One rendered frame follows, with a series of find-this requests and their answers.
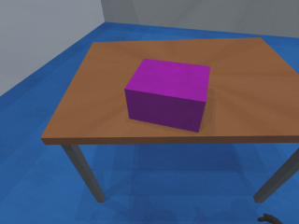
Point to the right robot hand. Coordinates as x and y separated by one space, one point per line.
269 218

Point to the carton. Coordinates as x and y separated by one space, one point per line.
168 93

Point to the table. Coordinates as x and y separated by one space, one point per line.
252 98

